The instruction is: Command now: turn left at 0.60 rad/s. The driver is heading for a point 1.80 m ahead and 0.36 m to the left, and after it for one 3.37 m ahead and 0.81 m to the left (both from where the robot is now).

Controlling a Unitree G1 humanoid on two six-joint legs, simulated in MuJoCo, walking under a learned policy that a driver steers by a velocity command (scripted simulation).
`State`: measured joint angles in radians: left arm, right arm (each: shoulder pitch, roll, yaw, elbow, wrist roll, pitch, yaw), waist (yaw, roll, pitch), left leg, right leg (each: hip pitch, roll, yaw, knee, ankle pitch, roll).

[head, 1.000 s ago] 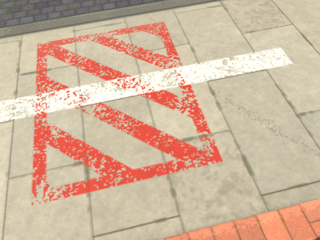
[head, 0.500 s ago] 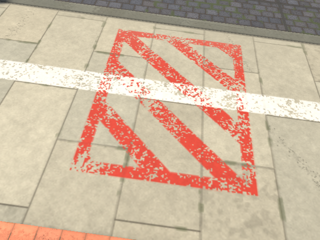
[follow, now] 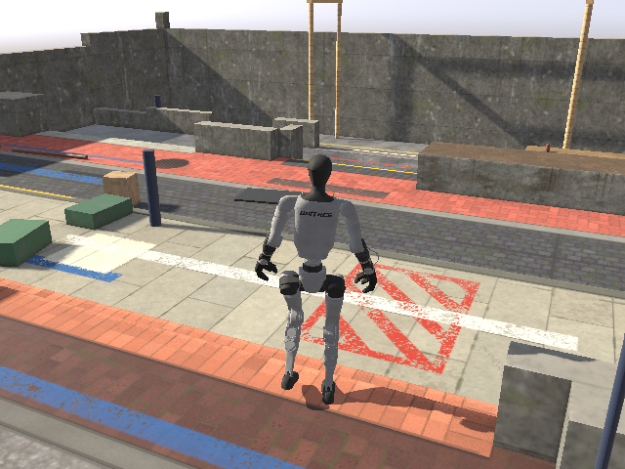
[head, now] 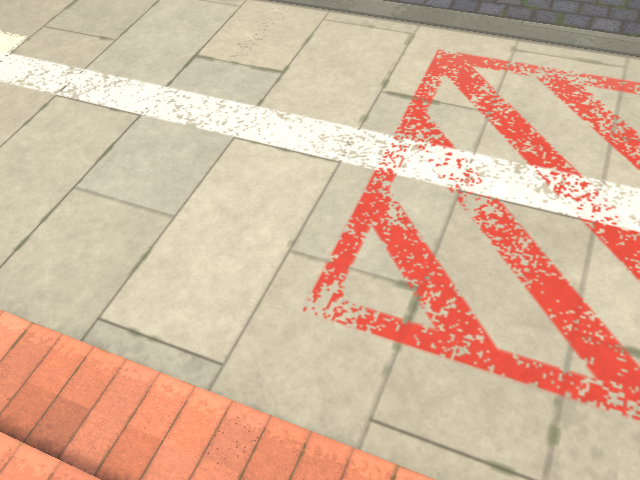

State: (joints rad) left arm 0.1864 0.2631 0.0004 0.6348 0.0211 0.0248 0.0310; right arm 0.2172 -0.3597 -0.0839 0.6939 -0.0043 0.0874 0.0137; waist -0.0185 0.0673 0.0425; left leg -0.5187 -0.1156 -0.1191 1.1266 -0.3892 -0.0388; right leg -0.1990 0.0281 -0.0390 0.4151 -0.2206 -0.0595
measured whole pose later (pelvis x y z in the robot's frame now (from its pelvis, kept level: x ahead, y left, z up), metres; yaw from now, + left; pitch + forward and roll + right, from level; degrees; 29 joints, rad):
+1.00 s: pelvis -0.01 +0.02 +0.00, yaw +29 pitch +0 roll +1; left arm 0.21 0.23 -0.01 0.67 0.02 0.01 0.03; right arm 0.19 -0.30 -0.06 0.78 -0.01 0.07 -0.01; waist 0.00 0.05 0.04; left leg -0.35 -0.14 -0.19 0.86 -0.43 -0.02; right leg -0.22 0.04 0.02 0.44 -0.22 -0.06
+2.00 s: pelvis +0.10 +0.06 +0.00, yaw +29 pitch +0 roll +1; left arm 0.43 0.22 0.02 0.97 0.02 -0.08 -0.01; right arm 0.25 -0.27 -0.05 1.05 -0.03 -0.03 0.02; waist 0.01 0.03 -0.01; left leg -0.46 0.01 0.00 1.04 -0.23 0.06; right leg -0.07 0.06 -0.04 0.34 -0.26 -0.09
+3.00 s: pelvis +0.56 +0.30 -0.18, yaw +21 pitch +0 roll -2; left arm 0.26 0.20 0.06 0.93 0.02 -0.02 -0.03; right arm 0.36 -0.21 -0.03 0.98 -0.03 -0.07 -0.05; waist -0.02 0.04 0.04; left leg -0.59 0.02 0.05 1.93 -0.60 0.06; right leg -0.28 0.15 -0.03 0.58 -0.31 -0.12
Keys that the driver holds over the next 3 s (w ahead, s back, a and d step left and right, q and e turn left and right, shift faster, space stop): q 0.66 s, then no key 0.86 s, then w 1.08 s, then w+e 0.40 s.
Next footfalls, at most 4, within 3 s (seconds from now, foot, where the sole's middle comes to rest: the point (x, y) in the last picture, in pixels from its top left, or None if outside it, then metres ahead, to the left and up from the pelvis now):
0.32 left None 0.00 0.13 -0.78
0.84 right None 0.07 -0.03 -0.78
1.16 left None -0.06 0.14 -0.78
1.82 right None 0.12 0.00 -0.78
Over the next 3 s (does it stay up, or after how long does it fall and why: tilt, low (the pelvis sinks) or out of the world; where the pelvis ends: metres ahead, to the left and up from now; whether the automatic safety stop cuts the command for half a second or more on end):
stays up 0.56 0.30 -0.18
